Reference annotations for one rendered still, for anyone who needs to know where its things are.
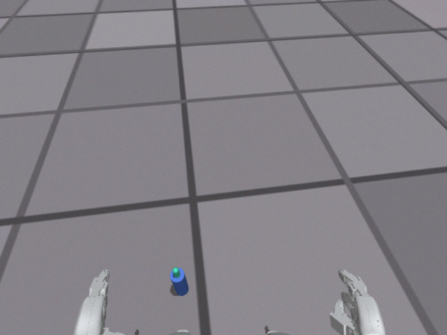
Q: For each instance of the bottle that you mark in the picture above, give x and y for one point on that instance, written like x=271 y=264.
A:
x=178 y=279

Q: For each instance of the right robot hand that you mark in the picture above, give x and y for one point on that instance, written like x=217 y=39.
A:
x=365 y=314

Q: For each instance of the left robot hand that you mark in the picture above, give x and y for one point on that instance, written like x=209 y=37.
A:
x=92 y=313

